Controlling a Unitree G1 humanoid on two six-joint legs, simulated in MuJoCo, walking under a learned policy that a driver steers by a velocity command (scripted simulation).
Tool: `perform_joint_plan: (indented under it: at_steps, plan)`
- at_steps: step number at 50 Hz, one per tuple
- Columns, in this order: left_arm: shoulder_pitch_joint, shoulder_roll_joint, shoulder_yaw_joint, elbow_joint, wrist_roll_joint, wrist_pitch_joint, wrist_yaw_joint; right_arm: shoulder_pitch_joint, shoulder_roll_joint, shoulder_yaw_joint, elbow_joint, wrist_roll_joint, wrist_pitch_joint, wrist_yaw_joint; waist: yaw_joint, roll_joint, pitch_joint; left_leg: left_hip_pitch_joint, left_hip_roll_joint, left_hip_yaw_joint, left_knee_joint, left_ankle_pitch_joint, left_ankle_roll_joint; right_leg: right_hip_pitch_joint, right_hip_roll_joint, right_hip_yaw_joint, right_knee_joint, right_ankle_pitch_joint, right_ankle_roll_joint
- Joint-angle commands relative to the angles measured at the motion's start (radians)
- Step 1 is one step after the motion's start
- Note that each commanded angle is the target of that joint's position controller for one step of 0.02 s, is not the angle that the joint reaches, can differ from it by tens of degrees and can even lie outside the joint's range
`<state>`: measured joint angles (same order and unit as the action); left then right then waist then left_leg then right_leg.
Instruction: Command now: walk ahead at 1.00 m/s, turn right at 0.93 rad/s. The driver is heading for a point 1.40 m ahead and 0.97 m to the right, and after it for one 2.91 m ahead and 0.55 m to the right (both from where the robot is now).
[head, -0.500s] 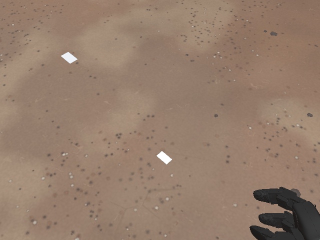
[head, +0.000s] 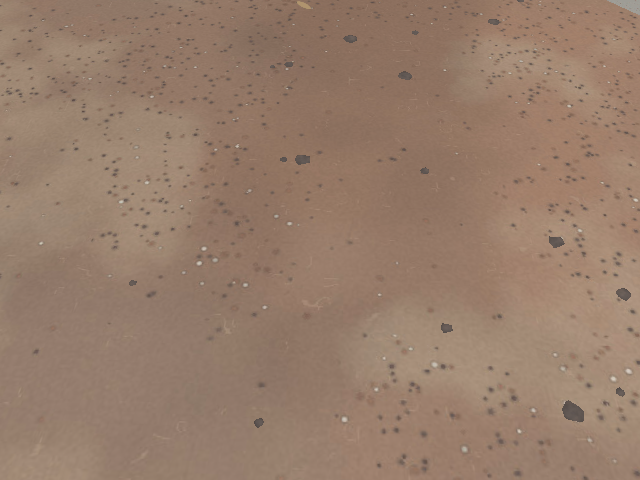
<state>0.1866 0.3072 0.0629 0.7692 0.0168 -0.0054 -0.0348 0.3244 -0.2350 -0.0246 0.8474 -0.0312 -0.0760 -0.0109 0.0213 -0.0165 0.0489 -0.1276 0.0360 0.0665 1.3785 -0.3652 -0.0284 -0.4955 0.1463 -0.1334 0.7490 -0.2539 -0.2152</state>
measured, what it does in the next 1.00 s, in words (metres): walks ahead, turning right: left foot, then right foot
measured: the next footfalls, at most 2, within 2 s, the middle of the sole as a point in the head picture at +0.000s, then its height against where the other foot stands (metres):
left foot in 0.36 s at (272, 437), level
right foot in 0.82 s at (455, 346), level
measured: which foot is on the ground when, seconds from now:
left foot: up 0.00-0.34, down 0.36-0.82, up 0.84-1.00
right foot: down 0.00-0.36, up 0.38-0.80, down 0.82-1.00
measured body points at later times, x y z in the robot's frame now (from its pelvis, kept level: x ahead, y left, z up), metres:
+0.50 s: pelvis +0.45 +0.03 +0.04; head +0.47 +0.02 +0.49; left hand +0.69 +0.25 -0.06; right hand +0.43 -0.28 -0.06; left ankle +0.52 +0.15 -0.69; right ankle +0.31 -0.01 -0.58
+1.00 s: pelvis +0.80 -0.24 +0.04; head +0.82 -0.25 +0.49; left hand +1.03 -0.07 -0.09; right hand +0.70 -0.50 -0.07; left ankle +0.91 -0.11 -0.60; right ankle +0.76 -0.24 -0.69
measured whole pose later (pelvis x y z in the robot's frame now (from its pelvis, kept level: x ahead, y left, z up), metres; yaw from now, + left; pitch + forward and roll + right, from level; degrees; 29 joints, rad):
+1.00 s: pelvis +0.80 -0.24 +0.04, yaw -47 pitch +0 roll -1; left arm 0.38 0.30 0.05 0.84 0.02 -0.05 0.00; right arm 0.24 -0.25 0.00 0.72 -0.04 -0.05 0.02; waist 0.00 0.01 0.03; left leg -0.56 0.14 -0.03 1.23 -0.32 0.01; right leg -0.17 0.17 -0.03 0.44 -0.26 -0.16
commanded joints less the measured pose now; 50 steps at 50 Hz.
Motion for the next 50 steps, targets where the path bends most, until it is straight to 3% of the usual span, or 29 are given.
perform_joint_plan:
  at_steps: [1,3,5,7,9,13,15,16,17,18,19,20,21,22,24,27,31,34,37,39,40,41,42,43,44,45,46,47,50]
  plan:
    - [0.205,0.179,0.062,0.018,0.002,-0.002,0.032,-0.128,-0.153,-0.015,-0.213,-0.009,-0.064,0.005,0.015,0.127,-0.049,-0.713,0.033,-0.168,0.110,0.005,0.011,0.559,-0.368,0.853,-0.550,-0.196,-0.202]
    - [0.151,0.146,0.047,0.007,-0.004,-0.037,0.040,-0.112,-0.138,-0.004,-0.202,-0.043,-0.022,0.003,-0.057,0.135,0.015,-0.569,0.077,-0.166,-0.018,-0.001,-0.017,0.305,-0.277,0.696,-0.542,0.004,-0.169]
    - [0.135,0.140,0.039,-0.004,-0.012,-0.061,0.036,-0.122,-0.116,0.004,-0.212,-0.048,0.016,0.010,-0.076,0.118,0.016,-0.494,0.105,-0.132,-0.161,0.000,-0.045,0.166,-0.201,0.578,-0.567,0.027,-0.153]
    - [0.163,0.148,0.043,-0.006,-0.012,-0.075,0.032,-0.269,-0.105,0.016,-0.280,-0.032,0.018,0.020,-0.036,0.081,0.064,-0.458,0.107,-0.094,-0.374,0.133,-0.061,0.085,-0.160,0.530,-0.589,0.142,-0.139]
    - [0.181,0.158,0.053,-0.010,-0.014,-0.075,0.024,-0.362,-0.079,0.029,-0.311,-0.012,0.015,0.029,0.013,0.046,0.050,-0.384,0.071,-0.074,-0.580,0.339,-0.051,0.097,-0.111,0.490,-0.583,0.200,-0.088]
    - [0.235,0.180,0.067,-0.004,-0.022,-0.071,0.020,-0.419,-0.108,0.023,-0.341,0.007,0.007,0.028,0.069,-0.028,-0.009,-0.314,0.005,-0.081,-0.797,0.447,-0.015,0.297,-0.150,0.533,-0.498,0.427,-0.027]
    - [0.207,0.203,0.073,-0.016,-0.017,-0.069,0.029,-0.335,-0.156,0.004,-0.321,0.008,0.001,0.017,0.024,-0.040,-0.064,-0.177,-0.035,-0.099,-0.869,0.369,-0.002,0.366,-0.158,0.560,-0.379,0.583,0.017]
    - [0.187,0.234,0.078,-0.020,-0.009,-0.070,0.027,-0.211,-0.207,-0.019,-0.289,0.012,-0.003,0.005,-0.043,-0.030,-0.150,-0.045,-0.057,-0.097,-0.857,0.265,0.009,0.391,-0.149,0.550,-0.224,0.701,0.040]
    - [0.129,0.251,0.080,-0.031,-0.006,-0.075,0.021,-0.006,-0.246,-0.039,-0.244,0.012,-0.007,-0.011,-0.172,-0.015,-0.245,0.181,-0.031,-0.092,-0.850,0.205,0.022,0.309,-0.114,0.514,0.013,0.692,0.064]
    - [0.101,0.141,0.049,-0.062,-0.006,-0.088,0.020,0.221,-0.317,-0.066,-0.209,-0.015,-0.011,-0.035,-0.253,0.086,-0.377,0.432,0.162,-0.279,-0.847,-0.125,0.049,0.142,-0.062,0.443,0.351,0.400,0.073]
    - [0.193,0.005,0.008,-0.128,-0.052,-0.089,0.017,0.154,-0.383,-0.076,-0.225,-0.048,-0.010,-0.030,-0.117,0.442,-0.479,0.585,0.440,-0.880,-1.093,-0.421,0.130,-0.153,0.048,0.331,0.607,-0.256,0.104]
    - [0.200,0.069,-0.002,-0.108,-0.031,-0.069,0.030,0.019,-0.327,-0.083,-0.241,-0.040,0.000,-0.019,-0.078,0.358,-0.375,0.470,0.436,-0.986,-1.147,-0.582,0.173,-0.289,-0.062,0.279,0.701,-0.162,0.092]
    - [0.118,0.117,0.007,-0.093,-0.003,-0.054,0.025,-0.045,-0.218,-0.059,-0.254,-0.029,0.006,-0.015,-0.091,0.183,-0.246,0.344,0.378,-0.788,-1.122,-0.513,0.163,-0.304,-0.121,0.247,0.679,-0.081,0.096]
    - [0.071,0.120,0.010,-0.097,0.009,-0.045,0.011,-0.045,-0.170,-0.047,-0.228,-0.026,0.009,-0.011,-0.087,0.073,-0.148,0.217,0.332,-0.606,-1.120,-0.304,0.148,-0.282,-0.157,0.228,0.627,-0.044,0.104]
    - [0.012,0.078,0.000,-0.133,0.027,-0.021,-0.022,0.010,-0.158,-0.040,-0.159,-0.020,-0.003,-0.012,-0.063,0.098,-0.066,0.099,0.274,-0.382,-1.146,-0.074,0.116,-0.268,-0.209,0.225,0.584,-0.035,0.117]
    - [-0.057,0.038,-0.020,-0.190,0.022,0.008,-0.041,0.042,-0.127,-0.034,-0.103,0.007,-0.032,0.013,-0.032,0.102,-0.017,0.050,0.265,-0.202,-1.198,0.147,0.100,-0.325,-0.250,0.209,0.576,0.029,0.125]
    - [-0.177,0.046,-0.033,-0.256,0.011,0.014,-0.054,0.010,-0.151,-0.036,-0.079,0.001,-0.054,0.017,0.003,0.104,0.055,-0.022,0.207,0.058,-1.266,0.370,0.071,-0.287,-0.245,0.145,0.367,0.221,0.124]
    - [-0.281,0.030,-0.048,-0.271,0.019,0.005,-0.073,0.092,-0.173,-0.039,-0.037,-0.003,-0.052,0.010,-0.030,0.045,0.117,0.022,0.177,0.172,-1.304,0.589,0.056,-0.196,-0.199,0.038,0.119,0.258,0.077]
    - [-0.236,0.044,-0.045,-0.231,0.023,-0.009,-0.057,0.154,-0.247,-0.048,-0.017,0.000,-0.034,-0.003,0.005,0.099,0.046,0.160,0.207,0.201,-1.173,1.276,0.063,-0.003,-0.072,-0.044,0.006,0.173,0.023]
    - [0.028,0.102,-0.016,-0.146,0.025,-0.019,-0.033,0.118,-0.315,-0.060,-0.025,-0.005,-0.003,-0.013,0.149,0.157,-0.102,0.182,0.253,0.188,-0.820,1.479,0.092,0.269,-0.016,-0.004,-0.035,0.032,-0.018]
    - [0.234,0.141,0.009,-0.076,0.029,-0.024,-0.015,0.076,-0.312,-0.058,-0.040,-0.001,0.009,-0.015,0.248,0.141,-0.185,0.073,0.235,0.195,-0.534,1.366,0.101,0.521,-0.020,0.043,-0.155,0.057,-0.044]
    - [0.257,0.213,0.038,-0.045,0.034,-0.017,0.007,0.112,-0.230,-0.046,-0.055,-0.012,0.010,-0.003,0.184,0.011,-0.234,-0.182,0.139,0.170,-0.169,0.522,0.091,0.748,-0.165,0.243,-0.132,-0.085,-0.045]
    - [0.175,0.310,0.056,-0.090,0.036,-0.009,0.015,0.204,-0.133,-0.021,-0.141,0.022,0.001,0.016,0.043,-0.231,-0.378,-0.571,-0.013,0.060,0.202,-0.154,0.046,0.995,-0.464,0.841,-0.278,-0.146,-0.188]
    - [0.231,0.268,0.060,-0.093,0.019,-0.006,0.023,0.017,-0.212,-0.032,-0.180,0.019,-0.017,0.012,0.133,-0.032,-0.387,-0.660,-0.001,-0.101,0.225,-0.024,0.060,0.947,-0.433,0.897,-0.414,-0.140,-0.165]
    - [0.198,0.244,0.056,-0.055,0.015,-0.017,0.034,-0.022,-0.183,-0.023,-0.189,0.034,-0.026,0.012,0.087,-0.007,-0.206,-0.702,0.040,-0.099,0.160,0.039,0.064,0.798,-0.424,0.762,-0.451,-0.051,-0.146]
    - [0.176,0.190,0.044,-0.035,0.014,-0.033,0.038,-0.016,-0.167,-0.015,-0.169,0.025,-0.026,0.011,0.037,0.074,-0.095,-0.651,0.080,-0.097,0.055,0.058,0.064,0.619,-0.388,0.663,-0.474,0.027,-0.111]
    - [0.136,0.152,0.031,-0.029,0.015,-0.047,0.042,-0.003,-0.146,-0.010,-0.154,0.008,-0.013,0.016,-0.012,0.105,-0.052,-0.573,0.105,-0.109,-0.016,0.056,0.062,0.484,-0.336,0.566,-0.494,0.058,-0.078]
    - [0.125,0.109,0.014,-0.023,0.011,-0.062,0.043,0.036,-0.132,-0.006,-0.141,-0.007,0.007,0.021,-0.055,0.076,-0.025,-0.493,0.122,-0.113,-0.070,0.051,0.055,0.369,-0.306,0.502,-0.504,0.161,-0.071]
    - [0.153,0.085,0.005,0.009,-0.008,-0.091,0.036,-0.043,-0.102,0.000,-0.162,-0.019,0.038,0.044,-0.059,0.028,0.027,-0.537,0.146,-0.084,-0.231,0.079,0.022,0.287,-0.256,0.411,-0.622,0.079,-0.075]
